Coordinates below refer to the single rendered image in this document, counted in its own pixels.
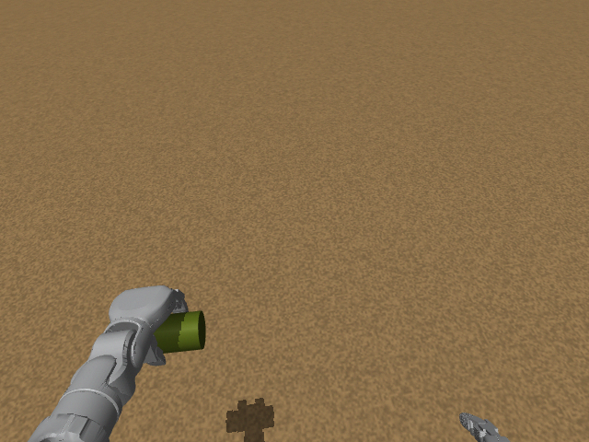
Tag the left robot arm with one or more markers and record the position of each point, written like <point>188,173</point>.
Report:
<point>92,404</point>

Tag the left robot hand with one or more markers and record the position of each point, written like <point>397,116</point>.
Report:
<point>153,305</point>

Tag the right robot hand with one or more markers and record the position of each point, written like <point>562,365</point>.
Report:
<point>482,430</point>

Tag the can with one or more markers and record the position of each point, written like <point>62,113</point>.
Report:
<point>181,332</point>

